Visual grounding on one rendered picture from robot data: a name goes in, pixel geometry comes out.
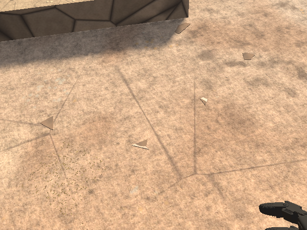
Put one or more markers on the right robot hand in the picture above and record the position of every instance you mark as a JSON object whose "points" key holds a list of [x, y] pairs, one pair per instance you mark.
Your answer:
{"points": [[287, 210]]}

